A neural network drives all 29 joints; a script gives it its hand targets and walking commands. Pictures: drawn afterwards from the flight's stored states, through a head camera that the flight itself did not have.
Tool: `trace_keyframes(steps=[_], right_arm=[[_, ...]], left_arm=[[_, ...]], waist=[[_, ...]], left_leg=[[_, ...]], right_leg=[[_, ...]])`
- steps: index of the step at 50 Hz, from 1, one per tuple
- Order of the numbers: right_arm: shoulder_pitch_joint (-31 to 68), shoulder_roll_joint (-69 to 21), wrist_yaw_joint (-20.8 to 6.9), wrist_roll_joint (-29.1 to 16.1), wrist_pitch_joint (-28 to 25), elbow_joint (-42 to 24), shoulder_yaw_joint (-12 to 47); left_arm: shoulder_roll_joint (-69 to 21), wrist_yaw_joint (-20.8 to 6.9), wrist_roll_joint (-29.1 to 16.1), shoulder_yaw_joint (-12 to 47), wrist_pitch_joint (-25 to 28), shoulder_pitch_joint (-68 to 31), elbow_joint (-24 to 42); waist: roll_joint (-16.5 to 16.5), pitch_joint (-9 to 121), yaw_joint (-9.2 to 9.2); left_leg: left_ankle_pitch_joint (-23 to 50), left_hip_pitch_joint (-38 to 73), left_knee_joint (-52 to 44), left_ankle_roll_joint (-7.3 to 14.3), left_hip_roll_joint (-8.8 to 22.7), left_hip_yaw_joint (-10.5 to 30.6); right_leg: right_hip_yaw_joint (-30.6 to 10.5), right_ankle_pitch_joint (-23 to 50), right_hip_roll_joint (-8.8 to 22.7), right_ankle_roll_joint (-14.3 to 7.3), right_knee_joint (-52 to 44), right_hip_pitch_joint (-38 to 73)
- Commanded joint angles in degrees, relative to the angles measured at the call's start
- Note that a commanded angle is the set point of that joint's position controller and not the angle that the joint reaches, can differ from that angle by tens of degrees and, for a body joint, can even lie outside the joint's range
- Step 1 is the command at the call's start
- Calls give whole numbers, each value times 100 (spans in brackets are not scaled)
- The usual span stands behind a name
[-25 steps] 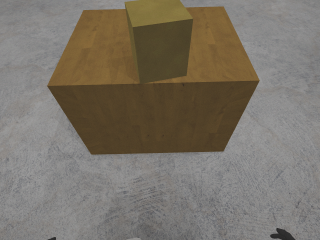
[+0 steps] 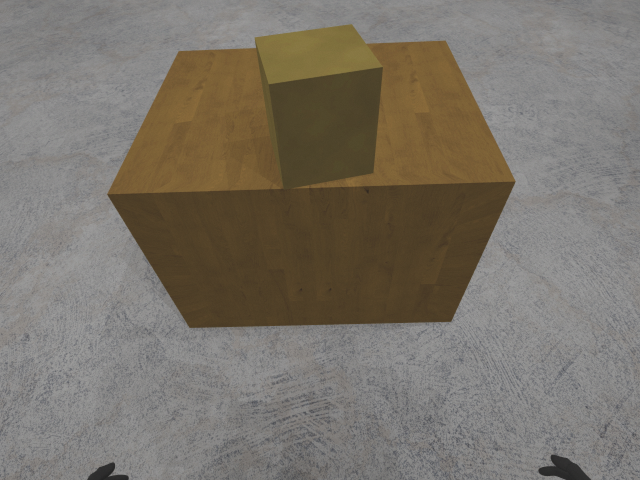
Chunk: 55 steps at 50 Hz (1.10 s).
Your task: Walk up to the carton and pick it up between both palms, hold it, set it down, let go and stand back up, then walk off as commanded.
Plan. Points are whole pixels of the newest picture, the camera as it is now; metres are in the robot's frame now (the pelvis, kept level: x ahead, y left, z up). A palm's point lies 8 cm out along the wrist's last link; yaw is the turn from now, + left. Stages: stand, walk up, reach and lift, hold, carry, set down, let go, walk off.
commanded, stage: stand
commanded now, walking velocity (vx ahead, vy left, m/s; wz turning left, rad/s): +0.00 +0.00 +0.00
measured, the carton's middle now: (317, 108) +0.85 +0.03 +0.00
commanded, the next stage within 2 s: none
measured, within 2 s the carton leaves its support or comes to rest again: neither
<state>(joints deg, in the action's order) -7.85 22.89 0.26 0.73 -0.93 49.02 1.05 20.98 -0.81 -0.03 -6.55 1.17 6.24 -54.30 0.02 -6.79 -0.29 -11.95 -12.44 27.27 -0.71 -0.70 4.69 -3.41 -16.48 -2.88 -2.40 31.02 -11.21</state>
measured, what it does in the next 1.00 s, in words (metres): stands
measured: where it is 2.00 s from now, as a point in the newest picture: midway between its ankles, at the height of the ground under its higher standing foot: outside the picture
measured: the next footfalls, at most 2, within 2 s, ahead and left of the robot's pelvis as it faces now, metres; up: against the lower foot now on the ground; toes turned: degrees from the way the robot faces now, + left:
none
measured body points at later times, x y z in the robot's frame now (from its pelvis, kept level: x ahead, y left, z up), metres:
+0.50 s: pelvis +0.00 +0.01 +0.00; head +0.03 +0.00 +0.45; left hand +0.10 +0.33 -0.11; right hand +0.12 -0.30 -0.11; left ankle +0.04 +0.15 -0.74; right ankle +0.00 -0.09 -0.74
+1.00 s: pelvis +0.00 +0.01 +0.00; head +0.02 +0.00 +0.45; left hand +0.10 +0.33 -0.11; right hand +0.11 -0.30 -0.11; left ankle +0.04 +0.15 -0.74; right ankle +0.00 -0.09 -0.74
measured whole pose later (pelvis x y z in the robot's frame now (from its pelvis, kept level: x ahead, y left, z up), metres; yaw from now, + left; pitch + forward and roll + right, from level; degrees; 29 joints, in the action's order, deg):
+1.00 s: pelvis +0.00 +0.01 +0.00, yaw +0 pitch -3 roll +1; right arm -7.9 22.9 0.1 0.7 -0.9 51.9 1.0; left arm 21.0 -0.8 0.2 -6.5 1.2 6.2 -58.1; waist 0.0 -5.3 -0.3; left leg -10.2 -11.6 24.5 -0.9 -0.6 4.7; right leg -3.4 -14.3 -2.6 -1.9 27.0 -9.8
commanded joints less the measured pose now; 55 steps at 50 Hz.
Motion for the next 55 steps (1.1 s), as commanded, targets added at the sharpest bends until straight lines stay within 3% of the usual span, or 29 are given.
trace_keyframes(steps=[1, 4, 11, 15, 20, 26, 28, 36, 44, 48, 52, 55], right_arm=[[251, 896, -69, -35, -116, 181, -179], [274, 911, -76, -13, -122, 198, -173], [226, 991, -59, -11, -148, 296, -191], [243, 963, -54, -2, -145, 326, -179], [287, 972, -44, -2, -147, 316, -174], [213, 1030, -42, 7, -144, 354, -179], [173, 998, -35, 22, -132, 370, -178], [215, 966, -46, 24, -135, 391, -159], [220, 996, -9, 20, -137, 393, -175], [189, 930, -27, 22, -137, 434, -158], [187, 913, -36, -1, -118, 421, -135], [180, 1056, -32, 22, -118, 429, -182]], left_arm=[[1310, 45, 7, 134, 185, -419, 47], [1267, 46, 27, 141, 166, -412, 2], [1271, 35, 11, 136, 177, -405, -76], [1271, 44, 0, 130, 177, -415, -102], [1218, 34, 23, 142, 149, -339, -163], [1194, 48, 8, 173, 146, -303, -177], [1230, 52, 14, 148, 141, -334, -184], [1235, 37, 30, 160, 128, -345, -203], [1265, 30, 19, 144, 125, -337, -215], [1256, 29, 11, 145, 120, -341, -228], [1255, 28, 13, 143, 110, -373, -207], [1201, 49, 27, 160, 121, -341, -212]], waist=[[-368, 1294, -7], [-272, 1277, -3], [-277, 1478, 13], [-76, 1562, 36], [-239, 1532, 22], [-141, 1448, 8], [-281, 1488, -6], [-142, 1376, 15], [-287, 1443, 20], [-112, 1496, 13], [-277, 1465, -3], [-159, 1446, -2]], left_leg=[[394, 663, -474, 208, 501, 211], [293, 693, -518, 188, 490, 178], [724, 755, -578, 196, 570, 235], [936, 787, -552, 196, 585, 197], [813, 761, -603, 191, 619, 238], [754, 744, -596, 219, 613, 258], [736, 769, -579, 202, 604, 263], [575, 735, -650, 227, 605, 269], [773, 733, -619, 201, 607, 295], [853, 764, -596, 201, 594, 257], [737, 725, -606, 211, 602, 275], [728, 754, -600, 207, 594, 250]], right_leg=[[-856, 809, 1018, -10, -1439, 137], [-845, 477, 987, 11, -1537, 74], [-762, 1076, 970, 15, -1427, 359], [-761, 1317, 965, 38, -1366, 425], [-657, 1176, 907, 45, -1398, 415], [-713, 1066, 933, 25, -1426, 326], [-679, 1003, 919, 33, -1467, 334], [-746, 624, 943, 30, -1536, 211], [-724, 870, 942, 38, -1513, 315], [-723, 960, 949, 37, -1471, 349], [-715, 898, 929, 52, -1491, 314], [-727, 898, 945, 39, -1503, 293]])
